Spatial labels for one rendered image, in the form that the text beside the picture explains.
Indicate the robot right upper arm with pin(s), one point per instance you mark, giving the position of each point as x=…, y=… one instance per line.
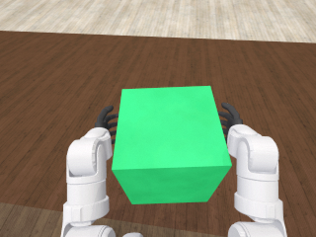
x=253, y=229

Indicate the robot right hand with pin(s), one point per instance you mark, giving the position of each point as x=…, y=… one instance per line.
x=232, y=119

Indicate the robot left forearm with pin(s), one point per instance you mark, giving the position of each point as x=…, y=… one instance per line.
x=86, y=173

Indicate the robot right forearm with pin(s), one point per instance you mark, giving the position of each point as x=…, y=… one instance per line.
x=257, y=175

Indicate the robot left hand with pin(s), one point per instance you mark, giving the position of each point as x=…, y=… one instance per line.
x=103, y=119

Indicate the robot left upper arm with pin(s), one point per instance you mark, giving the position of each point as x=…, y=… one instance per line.
x=91, y=231

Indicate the carton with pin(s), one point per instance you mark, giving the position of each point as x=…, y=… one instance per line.
x=170, y=146

